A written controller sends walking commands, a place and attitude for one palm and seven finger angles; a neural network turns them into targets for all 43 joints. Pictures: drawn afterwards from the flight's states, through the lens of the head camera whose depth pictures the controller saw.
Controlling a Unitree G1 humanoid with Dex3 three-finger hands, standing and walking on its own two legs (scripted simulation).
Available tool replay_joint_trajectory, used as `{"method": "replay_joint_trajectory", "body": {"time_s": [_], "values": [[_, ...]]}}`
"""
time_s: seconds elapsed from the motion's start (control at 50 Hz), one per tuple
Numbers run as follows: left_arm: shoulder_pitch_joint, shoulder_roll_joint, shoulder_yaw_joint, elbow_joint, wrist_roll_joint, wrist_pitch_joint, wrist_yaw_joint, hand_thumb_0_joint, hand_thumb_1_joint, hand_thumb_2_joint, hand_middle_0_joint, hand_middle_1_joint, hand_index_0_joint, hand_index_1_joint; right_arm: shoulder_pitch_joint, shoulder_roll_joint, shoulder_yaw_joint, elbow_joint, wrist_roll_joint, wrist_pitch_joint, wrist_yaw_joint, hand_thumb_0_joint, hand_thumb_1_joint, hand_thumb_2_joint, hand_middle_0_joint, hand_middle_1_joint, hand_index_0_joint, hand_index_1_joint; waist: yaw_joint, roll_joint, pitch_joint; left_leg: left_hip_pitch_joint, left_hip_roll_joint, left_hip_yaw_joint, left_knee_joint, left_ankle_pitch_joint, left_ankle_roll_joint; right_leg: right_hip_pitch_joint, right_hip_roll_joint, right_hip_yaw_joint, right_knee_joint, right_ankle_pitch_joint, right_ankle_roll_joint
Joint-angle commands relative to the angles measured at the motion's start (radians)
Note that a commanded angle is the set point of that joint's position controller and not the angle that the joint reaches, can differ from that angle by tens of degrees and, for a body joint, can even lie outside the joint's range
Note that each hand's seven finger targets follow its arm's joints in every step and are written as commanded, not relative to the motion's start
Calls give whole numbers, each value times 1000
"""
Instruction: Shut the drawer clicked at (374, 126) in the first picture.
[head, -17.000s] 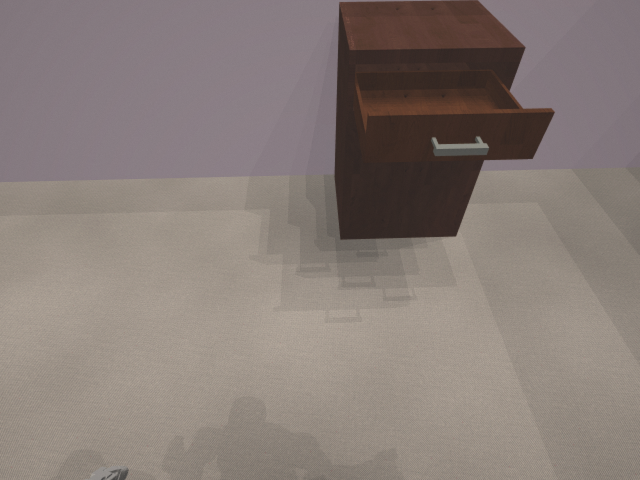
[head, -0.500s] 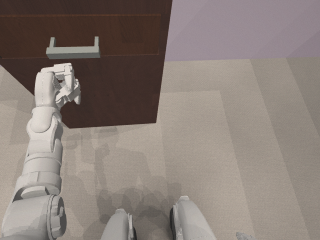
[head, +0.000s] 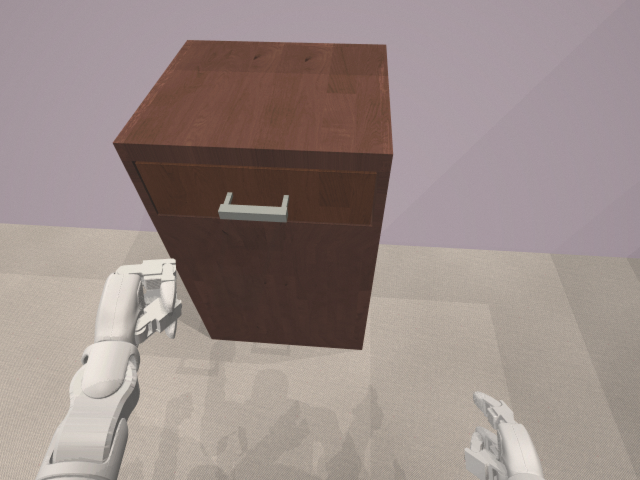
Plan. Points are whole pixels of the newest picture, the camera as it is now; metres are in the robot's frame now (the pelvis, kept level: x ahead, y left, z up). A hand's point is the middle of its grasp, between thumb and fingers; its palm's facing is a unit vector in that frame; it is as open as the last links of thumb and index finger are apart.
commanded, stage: draw the hand back to the body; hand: left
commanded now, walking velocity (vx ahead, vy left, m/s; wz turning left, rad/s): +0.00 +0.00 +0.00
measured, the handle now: (255, 205) +0.61 +0.17 -0.06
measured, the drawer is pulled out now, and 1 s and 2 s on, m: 0.00 0.00 0.00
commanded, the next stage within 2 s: step back with the hand held close in 0.66 s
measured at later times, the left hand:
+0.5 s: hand (28, 368) +0.18 +0.24 +0.19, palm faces +0.42 -0.81 -0.40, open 3.3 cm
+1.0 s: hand (21, 380) +0.17 +0.24 +0.18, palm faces +0.37 -0.80 -0.46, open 3.3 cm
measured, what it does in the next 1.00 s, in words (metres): stands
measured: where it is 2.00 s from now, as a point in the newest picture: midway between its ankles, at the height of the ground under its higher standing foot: outside the picture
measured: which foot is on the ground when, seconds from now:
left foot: down 0.00-1.00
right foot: down 0.00-1.00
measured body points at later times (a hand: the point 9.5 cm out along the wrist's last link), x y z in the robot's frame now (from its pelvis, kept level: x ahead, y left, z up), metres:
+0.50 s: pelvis +0.00 +0.00 +0.02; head -0.03 -0.03 +0.47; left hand +0.15 +0.28 +0.21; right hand +0.19 -0.22 -0.06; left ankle -0.04 +0.12 -0.72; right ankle +0.01 -0.13 -0.72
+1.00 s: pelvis -0.02 +0.00 +0.02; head -0.02 -0.01 +0.47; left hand +0.14 +0.28 +0.21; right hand +0.15 -0.23 -0.07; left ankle -0.04 +0.12 -0.72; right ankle +0.01 -0.13 -0.72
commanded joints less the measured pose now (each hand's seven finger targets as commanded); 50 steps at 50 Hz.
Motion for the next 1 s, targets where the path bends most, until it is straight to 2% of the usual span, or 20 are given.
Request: {"method": "replay_joint_trajectory", "body": {"time_s": [0.0,0.06,0.08,0.16,0.2,0.26,0.4,0.46,0.48,0.52,0.62,0.64,0.68,0.76,0.78,0.8,0.82,0.84,0.92,0.98], "values": [[-154,157,78,-350,5,-33,48,0,900,900,-1400,-1600,-1400,-1600,-80,-97,-30,-123,-6,-83,-29,0,-900,-900,200,300,200,300,9,29,-177,112,-3,6,-191,347,18,273,22,-9,-142,282,-40],[-66,141,76,-408,6,-21,51,0,900,900,-1400,-1600,-1400,-1600,-93,-96,-25,-105,-14,-109,-28,0,-900,-900,200,300,200,300,16,-5,-121,149,-1,8,-231,375,19,304,25,-17,-184,308,-37],[-39,143,79,-400,3,-17,48,0,900,900,-1400,-1600,-1400,-1600,-97,-100,-24,-96,-18,-116,-26,0,-900,-900,200,300,200,300,16,-28,-79,143,-2,3,-244,363,20,305,28,-17,-206,297,-37],[61,162,132,-504,4,-25,49,0,900,900,-1400,-1600,-1400,-1600,-108,-91,-24,-80,-26,-142,-22,0,-900,-900,200,300,200,300,33,-11,-65,185,0,9,-281,377,18,351,25,-16,-237,305,-36],[106,172,154,-562,3,-31,49,0,900,900,-1400,-1600,-1400,-1600,-116,-88,-23,-74,-30,-156,-18,0,-900,-900,200,300,200,300,40,31,-46,192,-2,12,-296,372,17,367,22,-10,-255,299,-37],[183,190,195,-655,5,-44,54,0,900,900,-1400,-1600,-1400,-1600,-115,-83,-28,-67,-36,-180,-15,0,-900,-900,200,300,200,300,48,17,-55,211,1,9,-306,401,16,389,24,-17,-260,317,-35],[356,219,280,-765,3,-68,60,0,900,900,-1400,-1600,-1400,-1600,-115,-81,-37,-53,-39,-226,-13,0,-900,-900,200,300,200,300,65,16,10,205,3,12,-317,357,17,381,26,-7,-289,274,-33],[412,232,316,-823,4,-83,64,0,900,900,-1400,-1600,-1400,-1600,-112,-80,-44,-53,-37,-243,-16,0,-900,-900,200,300,200,300,72,11,3,212,7,13,-311,364,17,381,27,-7,-284,277,-31],[415,210,299,-783,8,-81,62,0,900,900,-1400,-1600,-1400,-1600,-110,-83,-45,-38,-40,-247,-18,0,-900,-900,200,300,200,300,66,17,39,207,5,15,-314,339,16,359,30,-4,-300,251,-33],[396,176,267,-744,7,-78,61,0,900,900,-1400,-1600,-1400,-1600,-102,-87,-47,-32,-37,-247,-20,0,-900,-900,200,300,200,300,53,-25,93,197,10,13,-320,294,21,322,27,-5,-309,198,-29],[358,195,280,-747,13,-88,69,0,900,900,-1400,-1600,-1400,-1600,-108,-88,-50,-30,-39,-257,-30,0,-900,-900,200,300,200,300,62,-24,76,204,6,9,-327,236,26,325,21,3,-320,120,-29],[351,206,287,-769,15,-93,72,0,900,900,-1400,-1600,-1400,-1600,-109,-89,-50,-31,-40,-262,-30,0,-900,-900,200,300,200,300,66,2,47,212,3,10,-325,236,27,337,20,8,-317,120,-30],[354,222,301,-781,17,-96,76,0,900,900,-1400,-1600,-1400,-1600,-114,-88,-47,-27,-43,-273,-31,0,-900,-900,200,300,200,300,73,24,41,209,0,4,-327,247,23,352,23,8,-317,135,-35],[367,214,299,-784,17,-98,76,0,900,900,-1400,-1600,-1400,-1600,-116,-80,-44,-24,-44,-284,-30,0,-900,-900,200,300,200,300,74,20,58,204,4,9,-330,267,21,358,23,9,-315,163,-34],[174,376,479,-853,23,-165,89,0,900,900,-1400,-1600,-1400,-1600,-89,-100,-34,-68,-42,-259,-21,0,-900,-900,200,300,200,300,24,68,171,107,8,-11,-338,156,34,279,-21,109,-381,128,-31],[333,274,412,-731,26,-166,81,0,900,900,-1400,-1600,-1400,-1600,-95,-92,-50,-32,-47,-239,-22,0,-900,-900,200,300,200,300,25,-45,157,101,8,-19,-303,160,38,246,-39,116,-412,102,-35],[441,203,358,-681,29,-161,71,0,900,900,-1400,-1600,-1400,-1600,-87,-94,-61,-35,-48,-219,-15,0,-900,-900,200,300,200,300,21,-88,133,128,9,-11,-279,192,39,231,-49,124,-424,101,-37],[461,180,326,-708,31,-167,66,0,900,900,-1400,-1600,-1400,-1600,-86,-101,-66,-37,-51,-206,-8,0,-900,-900,200,300,200,300,14,-64,103,134,11,-8,-272,222,37,235,-57,118,-416,131,-38],[541,205,349,-767,32,-193,73,0,900,900,-1400,-1600,-1400,-1600,-90,-111,-83,-50,-55,-174,-6,0,-900,-900,200,300,200,300,13,-2,-36,128,27,-16,-313,382,31,346,-41,50,-312,349,-25],[561,249,385,-808,27,-198,84,0,900,900,-1400,-1600,-1400,-1600,-103,-112,-92,-68,-51,-156,-14,0,-900,-900,200,300,200,300,19,14,-96,118,35,-26,-318,495,28,389,-29,30,-257,453,-16]]}}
